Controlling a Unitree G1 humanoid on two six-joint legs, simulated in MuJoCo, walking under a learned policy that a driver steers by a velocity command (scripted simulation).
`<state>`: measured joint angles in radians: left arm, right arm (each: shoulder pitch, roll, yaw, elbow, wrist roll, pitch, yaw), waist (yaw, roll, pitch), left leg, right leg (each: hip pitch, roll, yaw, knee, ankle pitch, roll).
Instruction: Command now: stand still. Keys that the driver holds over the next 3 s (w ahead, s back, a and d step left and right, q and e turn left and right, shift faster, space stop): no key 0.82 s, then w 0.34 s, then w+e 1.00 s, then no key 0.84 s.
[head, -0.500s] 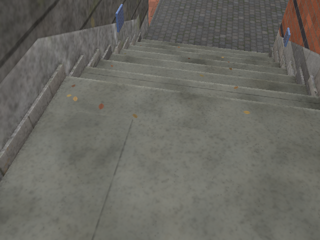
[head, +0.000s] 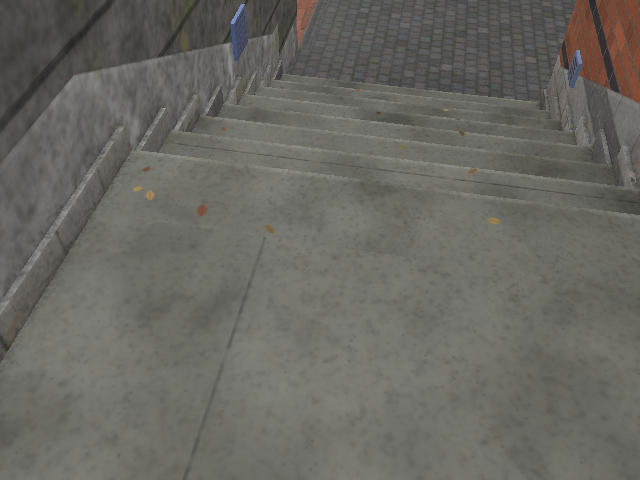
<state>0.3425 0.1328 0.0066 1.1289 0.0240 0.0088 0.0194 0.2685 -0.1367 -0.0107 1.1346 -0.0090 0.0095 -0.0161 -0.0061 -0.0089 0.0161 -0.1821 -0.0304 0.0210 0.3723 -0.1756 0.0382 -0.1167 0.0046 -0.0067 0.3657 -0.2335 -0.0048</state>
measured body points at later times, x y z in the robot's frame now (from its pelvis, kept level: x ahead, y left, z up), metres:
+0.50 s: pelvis +0.01 +0.00 +0.00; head +0.01 +0.00 +0.45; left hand -0.02 +0.21 -0.16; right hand +0.01 -0.22 -0.16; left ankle +0.02 +0.10 -0.75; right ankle -0.02 -0.12 -0.75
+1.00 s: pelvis +0.02 -0.01 +0.00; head +0.02 +0.00 +0.45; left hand -0.02 +0.22 -0.17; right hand +0.01 -0.24 -0.16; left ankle +0.01 +0.09 -0.74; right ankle -0.03 -0.12 -0.74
